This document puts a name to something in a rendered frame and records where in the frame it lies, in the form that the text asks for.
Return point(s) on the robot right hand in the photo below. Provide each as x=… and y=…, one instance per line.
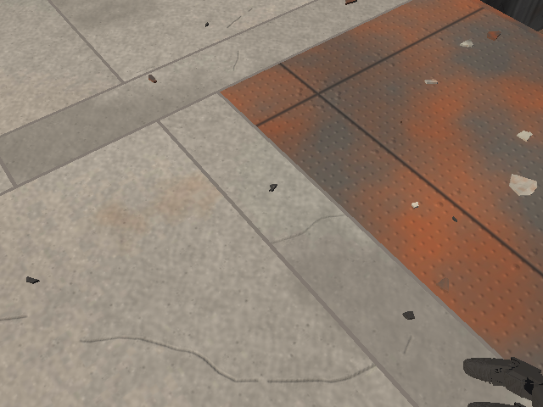
x=516, y=375

